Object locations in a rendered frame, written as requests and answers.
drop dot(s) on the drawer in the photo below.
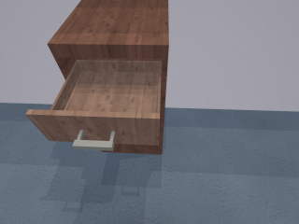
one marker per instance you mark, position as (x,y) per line
(105,96)

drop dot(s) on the cabinet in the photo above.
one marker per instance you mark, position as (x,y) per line
(117,30)

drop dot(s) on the handle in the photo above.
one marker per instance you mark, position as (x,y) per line
(94,144)

